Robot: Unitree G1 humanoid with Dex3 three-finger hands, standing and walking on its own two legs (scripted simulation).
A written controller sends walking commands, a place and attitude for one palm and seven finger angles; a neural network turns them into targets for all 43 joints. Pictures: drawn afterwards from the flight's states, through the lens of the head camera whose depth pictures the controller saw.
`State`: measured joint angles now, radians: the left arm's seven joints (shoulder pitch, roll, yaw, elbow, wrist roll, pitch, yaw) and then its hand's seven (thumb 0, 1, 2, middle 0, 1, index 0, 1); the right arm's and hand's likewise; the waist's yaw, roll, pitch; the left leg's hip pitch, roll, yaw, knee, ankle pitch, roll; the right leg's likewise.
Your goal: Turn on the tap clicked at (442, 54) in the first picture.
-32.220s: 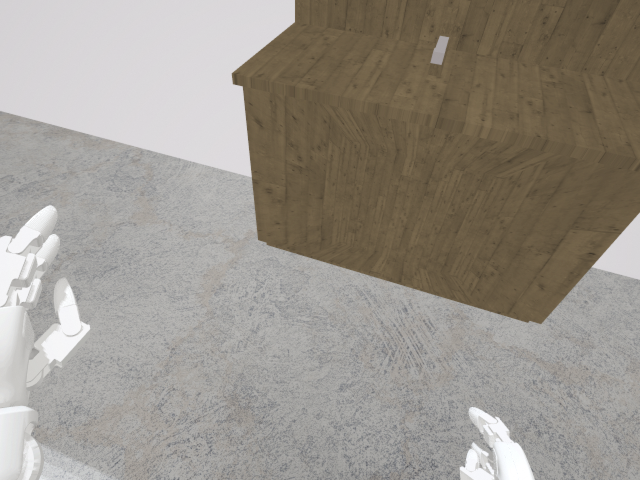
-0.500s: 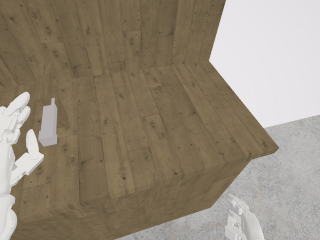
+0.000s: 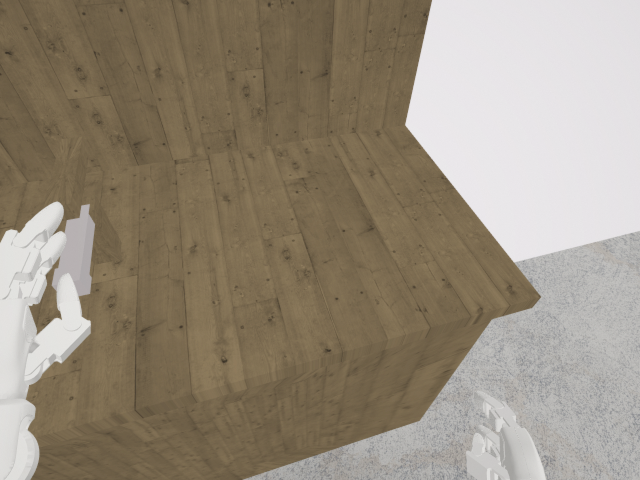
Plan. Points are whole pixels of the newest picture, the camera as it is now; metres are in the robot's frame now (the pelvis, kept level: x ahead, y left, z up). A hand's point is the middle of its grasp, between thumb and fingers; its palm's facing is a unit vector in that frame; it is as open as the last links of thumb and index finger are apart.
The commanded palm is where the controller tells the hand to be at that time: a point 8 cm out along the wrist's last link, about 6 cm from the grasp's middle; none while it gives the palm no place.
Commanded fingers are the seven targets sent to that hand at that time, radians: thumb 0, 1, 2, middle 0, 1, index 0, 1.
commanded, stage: come to a stop and stand still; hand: left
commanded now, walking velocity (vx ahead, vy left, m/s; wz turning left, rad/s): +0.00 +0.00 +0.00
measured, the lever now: (72, 281) +0.29 +0.32 +0.10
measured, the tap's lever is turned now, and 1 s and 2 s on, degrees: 0 0 0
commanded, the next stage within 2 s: look again from close up in 0.06 s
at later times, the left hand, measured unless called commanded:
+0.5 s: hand (49, 328) +0.21 +0.27 +0.15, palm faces +0.36 -0.85 -0.38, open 7.4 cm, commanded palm +0.15 +0.31 +0.17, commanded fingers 0.00 0.90 0.90 -0.20 -0.30 -0.20 -0.30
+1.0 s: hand (63, 339) +0.19 +0.24 +0.17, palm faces +0.33 -0.82 -0.47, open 7.4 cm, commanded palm +0.13 +0.28 +0.17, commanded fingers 0.00 0.90 0.90 -0.20 -0.30 -0.20 -0.30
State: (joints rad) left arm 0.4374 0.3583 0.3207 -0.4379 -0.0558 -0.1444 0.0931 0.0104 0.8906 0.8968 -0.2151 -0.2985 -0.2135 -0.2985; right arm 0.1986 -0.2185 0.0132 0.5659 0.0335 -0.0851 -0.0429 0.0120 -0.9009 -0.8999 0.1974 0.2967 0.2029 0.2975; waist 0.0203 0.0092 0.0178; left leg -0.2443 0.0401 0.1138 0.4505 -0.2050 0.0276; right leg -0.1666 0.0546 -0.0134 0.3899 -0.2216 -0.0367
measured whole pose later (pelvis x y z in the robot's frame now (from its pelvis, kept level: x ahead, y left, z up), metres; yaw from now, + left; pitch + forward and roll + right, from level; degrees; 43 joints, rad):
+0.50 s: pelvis -0.01 +0.03 +0.00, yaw +0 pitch +0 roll -1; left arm 0.44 0.38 0.34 -0.47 -0.05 -0.15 0.10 0.01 0.89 0.90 -0.21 -0.30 -0.21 -0.30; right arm 0.21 -0.20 0.02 0.57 0.03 -0.10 -0.04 0.01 -0.90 -0.90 0.20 0.30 0.20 0.30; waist 0.02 -0.01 0.04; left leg -0.24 0.01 0.12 0.43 -0.19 0.06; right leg -0.16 0.02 0.00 0.38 -0.21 0.00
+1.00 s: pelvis -0.03 +0.00 +0.00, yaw +0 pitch -1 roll -1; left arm 0.43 0.42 0.38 -0.56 -0.05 -0.21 0.09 0.01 0.89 0.90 -0.21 -0.30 -0.21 -0.30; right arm 0.19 -0.17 0.03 0.53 0.01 -0.15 -0.02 0.01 -0.90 -0.90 0.20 0.30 0.21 0.30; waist 0.04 0.01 0.15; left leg -0.30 0.03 0.11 0.48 -0.18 0.03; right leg -0.23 0.03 -0.05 0.46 -0.22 -0.03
